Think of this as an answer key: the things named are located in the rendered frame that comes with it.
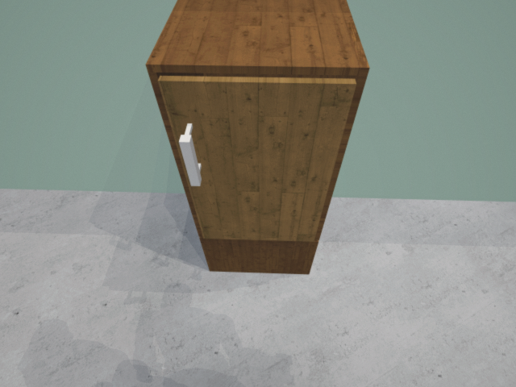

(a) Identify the handle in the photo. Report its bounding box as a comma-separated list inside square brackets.
[179, 123, 202, 186]

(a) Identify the cupboard door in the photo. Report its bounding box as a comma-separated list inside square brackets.
[158, 76, 356, 242]

